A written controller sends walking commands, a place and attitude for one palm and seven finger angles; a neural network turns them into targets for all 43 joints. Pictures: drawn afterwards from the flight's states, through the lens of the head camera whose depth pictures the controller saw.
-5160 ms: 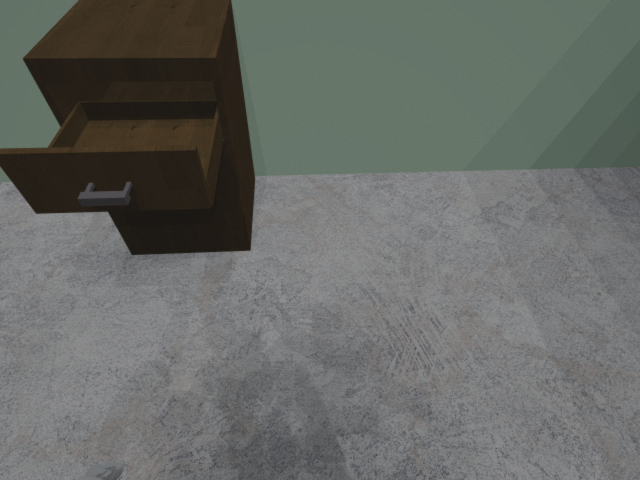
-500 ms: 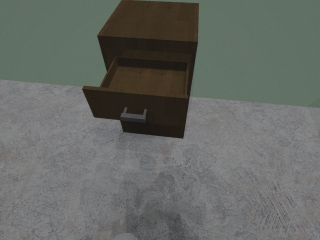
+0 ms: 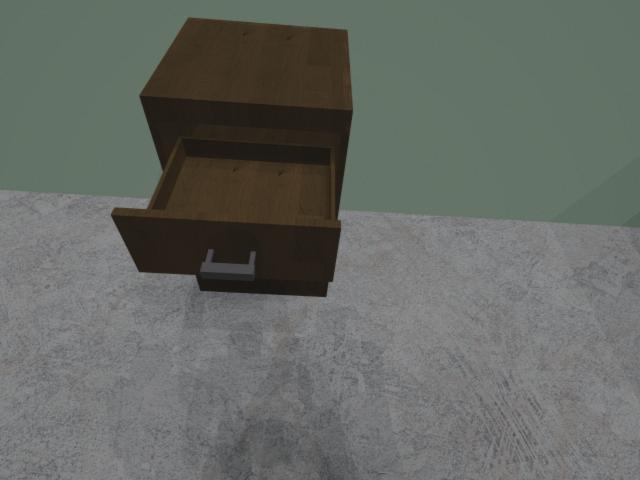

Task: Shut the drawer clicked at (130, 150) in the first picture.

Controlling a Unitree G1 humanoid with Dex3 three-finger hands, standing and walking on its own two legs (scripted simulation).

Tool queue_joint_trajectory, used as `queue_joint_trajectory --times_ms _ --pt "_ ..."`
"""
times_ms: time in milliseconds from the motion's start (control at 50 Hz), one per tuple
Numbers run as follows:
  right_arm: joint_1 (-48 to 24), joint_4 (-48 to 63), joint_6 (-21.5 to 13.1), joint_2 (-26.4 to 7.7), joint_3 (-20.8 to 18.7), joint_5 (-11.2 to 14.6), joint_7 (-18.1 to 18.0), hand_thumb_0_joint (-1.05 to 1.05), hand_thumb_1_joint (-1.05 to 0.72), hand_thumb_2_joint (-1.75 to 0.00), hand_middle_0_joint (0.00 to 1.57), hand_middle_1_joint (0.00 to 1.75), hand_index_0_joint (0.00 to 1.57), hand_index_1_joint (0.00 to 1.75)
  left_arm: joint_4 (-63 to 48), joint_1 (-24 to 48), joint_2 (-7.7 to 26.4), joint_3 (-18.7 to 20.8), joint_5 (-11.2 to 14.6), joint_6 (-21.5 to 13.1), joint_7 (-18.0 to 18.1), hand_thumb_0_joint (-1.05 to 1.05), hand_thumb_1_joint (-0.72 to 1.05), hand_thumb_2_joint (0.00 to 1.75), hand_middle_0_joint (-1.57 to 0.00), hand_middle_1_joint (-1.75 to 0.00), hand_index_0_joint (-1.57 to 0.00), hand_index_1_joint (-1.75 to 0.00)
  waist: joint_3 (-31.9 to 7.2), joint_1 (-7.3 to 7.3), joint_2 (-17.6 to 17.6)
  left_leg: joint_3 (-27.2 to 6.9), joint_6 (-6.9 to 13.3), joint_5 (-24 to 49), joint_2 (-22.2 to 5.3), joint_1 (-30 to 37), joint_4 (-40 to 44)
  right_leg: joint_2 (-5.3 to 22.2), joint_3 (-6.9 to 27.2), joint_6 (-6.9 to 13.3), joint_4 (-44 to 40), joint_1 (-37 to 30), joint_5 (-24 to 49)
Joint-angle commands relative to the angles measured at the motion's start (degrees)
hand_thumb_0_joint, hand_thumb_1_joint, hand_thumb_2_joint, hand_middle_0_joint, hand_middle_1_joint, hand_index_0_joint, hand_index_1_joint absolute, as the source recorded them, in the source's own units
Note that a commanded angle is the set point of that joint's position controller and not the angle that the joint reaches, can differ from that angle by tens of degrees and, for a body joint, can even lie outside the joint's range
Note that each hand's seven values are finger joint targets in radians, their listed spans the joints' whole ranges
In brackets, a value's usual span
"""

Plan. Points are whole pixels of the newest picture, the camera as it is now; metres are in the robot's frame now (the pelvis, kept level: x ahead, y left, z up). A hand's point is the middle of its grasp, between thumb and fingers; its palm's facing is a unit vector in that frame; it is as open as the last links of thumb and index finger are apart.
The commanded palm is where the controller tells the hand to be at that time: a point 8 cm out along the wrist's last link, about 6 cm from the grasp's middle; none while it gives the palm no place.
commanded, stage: take the last steps up to it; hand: left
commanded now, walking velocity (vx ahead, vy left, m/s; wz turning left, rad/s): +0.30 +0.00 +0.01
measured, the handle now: (230, 263) +0.52 +0.18 -0.15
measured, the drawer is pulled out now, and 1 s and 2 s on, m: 0.30 0.30 0.30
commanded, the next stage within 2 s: come to a stop and stand still in 0.48 s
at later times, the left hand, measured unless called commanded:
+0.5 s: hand out of the picture +0.10 +0.12 -0.19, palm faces +0.13 -0.98 -0.14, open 7.3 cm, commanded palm none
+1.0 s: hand (223, 417) +0.25 +0.15 -0.19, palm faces +0.05 -0.96 -0.26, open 7.3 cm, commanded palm none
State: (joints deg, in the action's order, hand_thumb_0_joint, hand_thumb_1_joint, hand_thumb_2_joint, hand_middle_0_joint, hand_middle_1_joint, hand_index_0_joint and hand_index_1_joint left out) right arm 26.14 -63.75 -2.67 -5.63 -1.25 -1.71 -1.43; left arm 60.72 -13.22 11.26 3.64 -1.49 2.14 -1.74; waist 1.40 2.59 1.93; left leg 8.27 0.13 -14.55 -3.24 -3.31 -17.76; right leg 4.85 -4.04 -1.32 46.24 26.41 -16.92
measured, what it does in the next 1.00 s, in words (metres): walks ahead: right foot, then left foot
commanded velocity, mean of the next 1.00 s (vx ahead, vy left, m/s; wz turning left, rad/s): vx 0.05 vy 0.00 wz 0.01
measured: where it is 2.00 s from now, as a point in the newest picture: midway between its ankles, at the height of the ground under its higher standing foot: outside the picture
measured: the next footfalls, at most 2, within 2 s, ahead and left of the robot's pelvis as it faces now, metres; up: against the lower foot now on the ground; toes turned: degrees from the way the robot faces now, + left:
right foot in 0.12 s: +0.13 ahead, -0.15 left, +0.00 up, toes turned -8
left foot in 0.56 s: +0.28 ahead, +0.09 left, +0.00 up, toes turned +10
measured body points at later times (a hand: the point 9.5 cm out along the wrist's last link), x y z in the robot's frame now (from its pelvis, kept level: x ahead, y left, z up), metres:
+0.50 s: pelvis +0.14 -0.03 -0.01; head +0.15 -0.03 +0.44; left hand +0.10 +0.18 -0.17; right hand +0.24 -0.27 -0.15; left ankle +0.23 +0.09 -0.73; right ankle +0.09 -0.14 -0.75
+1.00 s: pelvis +0.20 -0.05 -0.02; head +0.22 -0.05 +0.43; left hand +0.24 +0.20 -0.17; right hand +0.26 -0.27 -0.18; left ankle +0.24 +0.08 -0.75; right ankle +0.20 -0.15 -0.75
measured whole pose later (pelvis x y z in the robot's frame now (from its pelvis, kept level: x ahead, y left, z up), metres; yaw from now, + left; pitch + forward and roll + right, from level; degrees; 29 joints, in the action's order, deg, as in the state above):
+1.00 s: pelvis +0.20 -0.05 -0.02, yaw +0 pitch +0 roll +2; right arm 10.1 -61.0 1.2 -8.9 -3.0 -1.0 -1.7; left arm 59.4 -12.0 10.8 2.5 -1.3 1.5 2.2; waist 2.9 -0.2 1.0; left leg 9.4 0.0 -12.3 -3.0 -16.3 -29.5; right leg 2.9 -3.0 -0.7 33.8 15.1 -17.4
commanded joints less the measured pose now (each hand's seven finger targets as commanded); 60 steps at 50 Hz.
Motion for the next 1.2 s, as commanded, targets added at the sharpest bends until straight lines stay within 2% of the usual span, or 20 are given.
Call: queue_joint_trajectory --times_ms 0,60,80,100,120,180,240,420,500,520,560,620,680,860,940,980,1000,1020,1080,1180 --pt "2.93 0.01 -0.51 -10.61 -2.66 -0.18 -0.24 0.00 -0.90 -0.90 0.20 0.30 0.20 0.30 -5.34 7.17 -0.24 -0.11 0.15 -3.29 -0.09 0.00 0.90 0.90 -0.20 -0.30 -0.20 -0.30 4.33 0.31 -12.09 -9.75 7.93 5.25 -14.01 -2.90 5.37 -1.04 -3.08 0.89 -9.45 -1.69 -1.20" --pt "1.23 -0.54 -0.33 -9.22 -2.47 0.36 -0.03 0.00 -0.90 -0.90 0.20 0.30 0.20 0.30 -1.07 -3.73 2.05 0.86 -0.03 -4.41 0.34 0.00 0.90 0.90 -0.20 -0.30 -0.20 -0.30 -0.19 -5.03 -6.70 -4.45 4.02 5.60 -8.84 -9.43 -8.30 -2.81 -3.96 2.42 -21.00 -21.05 5.38" --pt "1.95 -0.09 -0.62 -6.45 -1.90 1.04 0.51 0.00 -0.90 -0.90 0.20 0.30 0.20 0.30 1.14 -11.11 6.78 1.86 -0.35 -5.25 0.99 0.00 0.90 0.90 -0.20 -0.30 -0.20 -0.30 -4.54 -7.94 3.08 -0.37 1.58 -0.41 -5.17 -21.42 -22.10 7.44 7.80 6.01 -24.60 -35.61 -0.48" --pt "-0.48 2.84 -0.64 -4.37 -1.01 1.26 0.80 0.00 -0.90 -0.90 0.20 0.30 0.20 0.30 2.58 -17.98 13.04 2.93 0.15 -5.46 1.69 0.00 0.90 0.90 -0.20 -0.30 -0.20 -0.30 -6.01 -9.60 15.16 0.62 -0.17 -19.42 0.67 -33.59 -38.59 20.63 27.59 11.31 -32.09 -40.65 -0.39" --pt "-3.31 4.04 0.13 -7.40 -1.59 0.94 0.74 0.00 -0.90 -0.90 0.20 0.30 0.20 0.30 2.73 -17.88 11.98 2.49 0.94 -5.29 2.26 0.00 0.90 0.90 -0.20 -0.30 -0.20 -0.30 -4.96 -9.42 10.90 -5.51 0.67 -18.50 -1.35 -34.21 -46.27 22.12 29.10 12.64 -35.16 -34.79 -3.17" --pt "-5.22 2.79 0.67 -5.65 -2.35 0.35 1.14 0.00 -0.90 -0.90 0.20 0.30 0.20 0.30 0.04 -6.24 3.72 0.61 0.62 -5.63 2.73 0.00 0.90 0.90 -0.20 -0.30 -0.20 -0.30 3.87 -4.41 2.54 -7.45 0.13 -5.38 -5.76 -32.28 -48.24 15.95 15.43 10.60 -37.20 -19.62 -2.72" --pt "-2.31 2.00 1.84 -3.11 -2.22 0.07 1.44 0.00 -0.90 -0.90 0.20 0.30 0.20 0.30 -0.56 -4.85 0.86 -0.23 0.13 -6.34 2.97 0.00 0.90 0.90 -0.20 -0.30 -0.20 -0.30 4.49 -1.42 3.08 -5.39 -1.29 -2.17 -5.34 -26.94 -41.74 12.57 5.65 9.78 -37.23 -13.91 9.93" --pt "-14.92 7.30 1.06 -5.31 -1.92 0.38 2.86 0.00 -0.90 -0.90 0.20 0.30 0.20 0.30 1.58 -8.61 5.14 -0.06 -0.07 -6.58 2.68 0.00 0.90 0.90 -0.20 -0.30 -0.20 -0.30 4.55 -3.71 3.73 -2.24 -0.93 1.58 -2.41 -22.60 -22.21 12.06 3.95 10.06 -33.65 -18.55 19.43" --pt "-10.39 5.97 0.22 -7.09 -1.78 0.22 2.10 0.00 -0.90 -0.90 0.20 0.30 0.20 0.30 2.09 -7.52 5.13 0.24 0.21 -5.57 2.85 0.00 0.90 0.90 -0.20 -0.30 -0.20 -0.30 2.83 -0.55 2.15 -1.14 0.47 5.31 0.12 -9.34 -11.03 8.78 1.47 7.75 -23.45 -17.09 22.02" --pt "-4.89 4.25 -0.29 -9.60 -2.32 -0.02 1.73 0.00 -0.90 -0.90 0.20 0.30 0.20 0.30 2.04 -8.15 3.87 0.03 0.27 -5.34 2.65 0.00 0.90 0.90 -0.20 -0.30 -0.20 -0.30 -0.27 1.09 -2.42 -3.33 1.25 10.43 -1.46 -0.99 -8.46 5.67 -0.53 6.03 -13.77 -13.91 18.71" --pt "0.85 3.49 0.05 -17.01 -3.39 0.00 0.45 0.00 -0.90 -0.90 0.20 0.30 0.20 0.30 0.33 -10.55 0.03 -1.02 0.51 -5.01 2.68 0.00 0.90 0.90 -0.20 -0.30 -0.20 -0.30 -6.21 1.48 -19.73 -25.28 10.08 21.59 -20.08 9.05 -0.14 -4.23 -3.46 2.59 12.28 1.58 -19.08" --pt "-12.27 5.66 0.22 -9.88 -0.96 0.65 -0.75 0.00 -0.90 -0.90 0.20 0.30 0.20 0.30 2.23 -8.30 -0.68 -1.15 0.73 -3.64 3.14 0.00 0.90 0.90 -0.20 -0.30 -0.20 -0.30 0.06 -3.03 -7.47 -16.47 9.85 26.51 -17.17 -7.16 2.14 0.82 4.37 1.76 13.55 -2.41 -11.57" --pt "-14.92 4.86 0.41 -9.41 -0.54 1.15 -1.27 0.00 -0.90 -0.90 0.20 0.30 0.20 0.30 3.98 -11.54 -1.18 -1.58 0.79 -1.75 3.60 0.00 0.90 0.90 -0.20 -0.30 -0.20 -0.30 -3.69 -4.52 -7.32 -9.56 8.33 37.62 -14.34 -5.99 1.04 0.40 3.74 -0.27 6.62 -7.26 -6.58" --pt "-15.36 5.02 2.83 -11.58 -3.07 0.41 -0.96 0.00 -0.90 -0.90 0.20 0.30 0.20 0.30 -1.02 -6.04 0.25 -0.54 0.10 0.36 4.04 0.00 0.90 0.90 -0.20 -0.30 -0.20 -0.30 -2.39 -3.15 -11.94 -9.22 9.30 29.26 -14.54 -7.59 -1.06 -1.45 1.83 0.01 0.91 -6.42 -7.82" --pt "-14.37 4.55 3.22 -10.80 -3.08 0.76 -0.22 0.00 -0.90 -0.90 0.20 0.30 0.20 0.30 -0.38 -7.99 1.17 -0.76 0.02 -1.17 4.30 0.00 0.90 0.90 -0.20 -0.30 -0.20 -0.30 -3.31 -4.63 -8.02 -8.00 5.33 18.52 -10.65 -10.28 -6.47 -1.64 0.70 0.56 -18.70 -15.86 5.24" --pt "-11.86 5.28 3.52 -5.74 -2.28 1.68 0.42 0.00 -0.90 -0.90 0.20 0.30 0.20 0.30 -1.27 -4.60 6.98 -0.67 -0.35 -2.50 4.66 0.00 0.90 0.90 -0.20 -0.30 -0.20 -0.30 -2.72 -2.03 7.13 -2.62 -1.19 -3.26 -1.34 -15.17 -13.35 11.33 16.02 5.45 -27.74 -16.34 17.91" --pt "-13.36 5.96 4.35 -5.79 -2.12 1.36 0.60 0.00 -0.90 -0.90 0.20 0.30 0.20 0.30 -2.10 -4.20 8.97 -0.53 -0.11 -2.50 4.38 0.00 0.90 0.90 -0.20 -0.30 -0.20 -0.30 -1.31 -3.26 6.22 -3.73 -1.96 -11.73 0.76 -14.30 -17.34 15.59 18.66 9.26 -30.06 -12.49 21.83" --pt "-14.17 6.31 5.24 -6.47 -2.27 1.02 0.59 0.00 -0.90 -0.90 0.20 0.30 0.20 0.30 -2.00 -3.90 9.83 -0.06 -0.24 -2.80 4.45 0.00 0.90 0.90 -0.20 -0.30 -0.20 -0.30 -1.26 -3.66 11.08 -5.15 -2.09 -15.73 1.09 -15.51 -22.70 16.10 20.70 10.95 -31.23 -11.68 23.70" --pt "-11.67 4.11 5.47 -7.60 -2.52 0.95 0.59 0.00 -0.90 -0.90 0.20 0.30 0.20 0.30 -2.39 -0.75 8.04 -0.16 0.16 -2.88 4.49 0.00 0.90 0.90 -0.20 -0.30 -0.20 -0.30 -0.87 -2.62 5.03 -8.31 -2.51 -11.62 1.36 -19.26 -33.51 13.12 14.87 11.52 -27.76 -16.22 30.91" --pt "-10.94 5.02 6.12 -9.09 -2.94 0.68 0.91 0.00 -0.90 -0.90 0.20 0.30 0.20 0.30 -3.04 -2.77 8.47 0.85 0.21 -2.75 4.79 0.00 0.90 0.90 -0.20 -0.30 -0.20 -0.30 -0.10 -4.20 6.03 -9.34 -3.88 -8.06 1.31 -23.53 -39.36 13.40 13.64 11.15 -28.30 -19.42 27.04"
